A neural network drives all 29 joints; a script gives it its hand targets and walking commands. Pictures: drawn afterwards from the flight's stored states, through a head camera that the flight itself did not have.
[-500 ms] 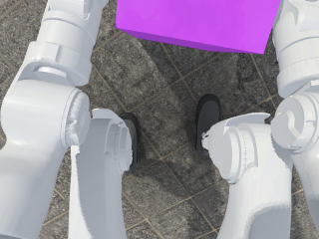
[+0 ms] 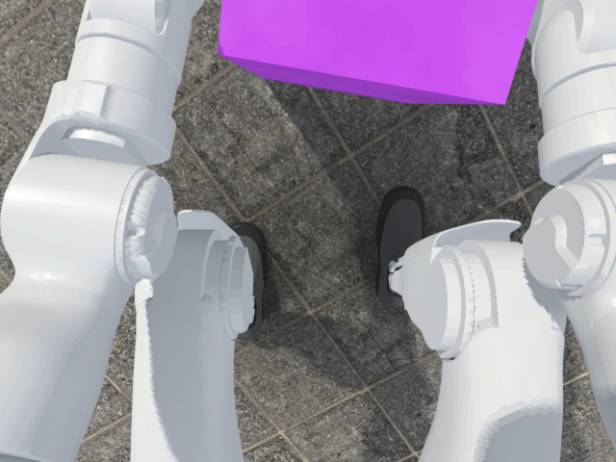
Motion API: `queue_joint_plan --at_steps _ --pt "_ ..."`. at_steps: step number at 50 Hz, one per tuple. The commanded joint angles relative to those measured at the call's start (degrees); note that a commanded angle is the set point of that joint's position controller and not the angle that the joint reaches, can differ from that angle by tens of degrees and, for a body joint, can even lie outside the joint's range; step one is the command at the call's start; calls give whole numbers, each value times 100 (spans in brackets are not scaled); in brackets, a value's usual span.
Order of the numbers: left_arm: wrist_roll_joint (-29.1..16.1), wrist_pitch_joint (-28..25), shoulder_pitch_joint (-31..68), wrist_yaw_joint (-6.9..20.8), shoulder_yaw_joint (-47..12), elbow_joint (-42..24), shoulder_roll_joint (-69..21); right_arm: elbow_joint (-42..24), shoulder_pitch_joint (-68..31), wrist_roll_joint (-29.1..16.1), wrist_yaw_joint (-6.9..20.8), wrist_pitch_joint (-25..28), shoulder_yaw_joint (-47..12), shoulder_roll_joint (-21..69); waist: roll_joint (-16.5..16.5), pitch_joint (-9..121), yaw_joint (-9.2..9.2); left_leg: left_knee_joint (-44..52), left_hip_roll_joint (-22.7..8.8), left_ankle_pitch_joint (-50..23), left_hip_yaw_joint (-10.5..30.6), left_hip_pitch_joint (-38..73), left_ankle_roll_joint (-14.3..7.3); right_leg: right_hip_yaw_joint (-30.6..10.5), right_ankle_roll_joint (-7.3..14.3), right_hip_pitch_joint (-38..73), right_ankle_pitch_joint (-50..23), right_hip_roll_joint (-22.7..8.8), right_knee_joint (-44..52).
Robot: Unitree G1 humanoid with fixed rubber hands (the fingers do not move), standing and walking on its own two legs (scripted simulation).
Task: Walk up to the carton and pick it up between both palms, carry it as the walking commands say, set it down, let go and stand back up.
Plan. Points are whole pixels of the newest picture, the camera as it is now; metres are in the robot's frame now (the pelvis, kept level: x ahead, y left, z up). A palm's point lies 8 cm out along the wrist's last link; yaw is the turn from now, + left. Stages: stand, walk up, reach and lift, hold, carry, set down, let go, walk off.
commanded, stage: reach and lift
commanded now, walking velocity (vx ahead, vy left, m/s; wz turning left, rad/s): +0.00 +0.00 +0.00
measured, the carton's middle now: out of the picture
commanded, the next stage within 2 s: none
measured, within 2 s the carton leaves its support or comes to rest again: leaves its support in 0.16 s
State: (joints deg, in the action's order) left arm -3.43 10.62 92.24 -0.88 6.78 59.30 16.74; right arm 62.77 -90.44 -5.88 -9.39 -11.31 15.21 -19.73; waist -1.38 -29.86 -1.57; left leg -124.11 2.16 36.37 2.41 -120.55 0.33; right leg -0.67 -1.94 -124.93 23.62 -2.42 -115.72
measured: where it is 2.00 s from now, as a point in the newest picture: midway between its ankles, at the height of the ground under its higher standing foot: (319, 283)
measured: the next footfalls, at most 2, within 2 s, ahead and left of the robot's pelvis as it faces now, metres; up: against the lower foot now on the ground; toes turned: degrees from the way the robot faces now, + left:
none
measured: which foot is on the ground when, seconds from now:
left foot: down 0.00-1.00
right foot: down 0.00-1.00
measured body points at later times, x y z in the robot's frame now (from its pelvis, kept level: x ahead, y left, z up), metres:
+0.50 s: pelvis -0.01 +0.00 +0.00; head +0.36 +0.01 +0.25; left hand +0.60 +0.13 -0.12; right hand +0.57 -0.17 -0.14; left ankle +0.10 +0.12 -0.36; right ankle +0.16 -0.14 -0.36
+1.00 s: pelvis -0.02 +0.01 +0.02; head +0.34 +0.01 +0.29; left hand +0.59 +0.13 -0.07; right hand +0.56 -0.17 -0.09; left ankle +0.10 +0.12 -0.36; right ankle +0.16 -0.14 -0.36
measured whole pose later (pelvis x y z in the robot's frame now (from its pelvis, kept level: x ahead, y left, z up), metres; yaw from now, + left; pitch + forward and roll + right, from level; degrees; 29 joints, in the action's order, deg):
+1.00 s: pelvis -0.02 +0.01 +0.02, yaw +1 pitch +25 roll -3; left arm -2.5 23.4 93.6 -4.8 7.2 53.8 16.2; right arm 51.2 -87.7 -4.7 -12.1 -24.7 19.4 -16.6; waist -2.6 -30.0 -1.6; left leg -120.5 3.7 34.7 2.7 -110.8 0.3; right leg -1.2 -2.9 -113.6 23.6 -2.4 -112.2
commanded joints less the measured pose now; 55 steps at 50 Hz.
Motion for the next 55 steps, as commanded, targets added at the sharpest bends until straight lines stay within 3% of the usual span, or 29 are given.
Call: queue_joint_plan --at_steps 1,4,8,11,13,15,18,20,22,23,24,25,27,31,32,35,37,38,40,48,49,51,55 --pt "-560 49 3638 1186 -1663 -2037 -5013 -2262 -3975 -1038 1821 101 -2043 5921 57 10123 -67 1004 440 -2282 -577 3296 -74 639 38 4740 -2027 806 -167" --pt "-698 98 4012 1117 -1778 -2425 -5001 -2609 -4285 -1219 1723 41 -2106 6085 -74 11123 -87 1041 468 -2430 -620 3718 -71 653 55 5180 -2247 836 -113" --pt "-845 242 4232 1086 -1828 -2632 -5300 -3133 -4669 -1289 1581 -41 -2128 6073 -112 12059 -349 1084 510 -2472 -632 4092 -68 732 49 5559 -2273 865 8" --pt "-845 336 4422 1096 -1896 -2822 -5483 -3200 -4643 -1187 1583 -156 -1970 6094 -363 12354 -481 1154 507 -2372 -663 4293 -19 767 105 5469 -2108 871 127" --pt "-775 418 4425 1110 -1779 -2685 -5685 -2942 -4589 -1062 1594 -241 -1817 6239 -354 12197 -525 1281 510 -2091 -647 4203 -15 845 123 5350 -1819 882 198" --pt "-789 500 4421 1132 -1775 -2701 -5833 -3260 -4887 -1053 1604 -264 -1795 6224 -395 12358 -628 1370 524 -2052 -581 4395 -32 912 138 5319 -1741 858 259" --pt "-776 593 4501 1166 -1677 -2691 -5919 -3257 -4990 -967 1620 -380 -1741 6384 -337 12329 -586 1454 536 -1894 -619 4215 -28 892 153 5439 -1630 880 368" --pt "-735 664 4500 1197 -1556 -2514 -6039 -3115 -4983 -863 1637 -450 -1627 6405 -279 12181 -698 1525 511 -1663 -597 4095 -37 916 145 5375 -1433 871 464" --pt "-693 698 4359 1232 -1480 -2496 -6168 -3255 -5051 -863 1681 -475 -1632 6504 -251 12239 -629 1599 547 -1707 -570 4192 -49 954 149 5342 -1433 897 476" --pt "-685 723 4340 1257 -1447 -2461 -6200 -3251 -5097 -813 1683 -496 -1612 6470 -262 12251 -699 1548 537 -1718 -599 4148 -46 933 159 5414 -1439 894 515" --pt "-682 711 4364 1257 -1417 -2440 -6207 -2994 -4878 -758 1722 -533 -1548 6579 -257 12036 -615 1582 550 -1677 -624 4019 -32 930 168 5323 -1405 892 506" --pt "-615 750 4278 1276 -1372 -2341 -6236 -2910 -4829 -696 1739 -556 -1444 6530 -331 11922 -668 1599 529 -1540 -614 3984 -33 927 177 5201 -1263 890 548" --pt "-638 768 4258 1303 -1371 -2452 -6320 -3110 -4873 -711 1757 -600 -1553 6690 -181 12269 -624 1585 559 -1683 -651 4071 -39 927 143 5483 -1413 921 578" --pt "-769 810 4427 1297 -1500 -2812 -6407 -3276 -4878 -738 1742 -680 -1630 6795 -209 13028 -738 1584 588 -1984 -625 4426 -13 926 128 5818 -1703 940 567" --pt "-723 853 4351 1280 -1451 -2808 -6407 -3338 -4976 -763 1736 -698 -1650 6738 -266 13090 -655 1627 592 -1936 -615 4500 -13 924 125 5845 -1631 944 569" --pt "-777 891 4350 1295 -1508 -2837 -6565 -3284 -4798 -663 1750 -764 -1532 6829 -212 13194 -834 1637 608 -1946 -602 4530 12 955 143 5883 -1686 968 640" --pt "-823 921 4378 1274 -1591 -3046 -6589 -3376 -4745 -691 1763 -814 -1605 6919 -198 13595 -800 1714 628 -2088 -581 4791 30 995 149 6080 -1824 995 647" --pt "-796 961 4266 1255 -1589 -2949 -6647 -3387 -4643 -675 1770 -840 -1550 6831 -354 13651 -773 1697 634 -2204 -597 4918 57 960 164 5974 -1845 1009 673" --pt "-754 1010 4143 1259 -1500 -2854 -6762 -3260 -4556 -645 1767 -887 -1441 6900 -382 13512 -884 1809 628 -2013 -545 4941 38 1001 138 5822 -1633 1013 749" --pt "-630 1092 3762 1288 -1356 -2735 -7104 -3462 -4392 -382 1814 -1025 -1402 7044 -268 13597 -889 2013 707 -2012 -581 4959 45 949 140 6060 -1625 1077 1066" --pt "-524 1120 3590 1288 -1224 -2472 -7124 -3273 -4298 -318 1831 -1039 -1346 7005 -307 13300 -854 2086 700 -1881 -551 4824 41 978 134 5898 -1492 1050 1087" --pt "-601 1145 3606 1300 -1280 -2649 -7173 -3603 -4464 -394 1816 -1080 -1537 7129 -133 13807 -823 2098 711 -1955 -570 5040 11 915 119 6255 -1552 1068 1188" --pt "-470 1224 3545 1304 -1135 -2460 -7243 -3563 -4508 -307 1834 -1143 -1453 7051 -207 13667 -864 2273 732 -1755 -554 4997 16 939 121 6196 -1372 1064 1372"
